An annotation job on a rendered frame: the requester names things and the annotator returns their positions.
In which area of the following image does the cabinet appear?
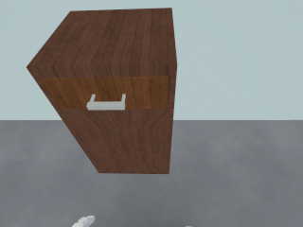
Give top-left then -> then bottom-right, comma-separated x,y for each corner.
27,8 -> 178,174

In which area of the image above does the left robot hand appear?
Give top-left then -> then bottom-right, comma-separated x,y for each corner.
72,216 -> 96,227

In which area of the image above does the handle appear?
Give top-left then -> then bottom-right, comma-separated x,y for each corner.
86,94 -> 126,111

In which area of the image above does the drawer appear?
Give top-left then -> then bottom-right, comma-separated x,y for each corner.
41,76 -> 169,110

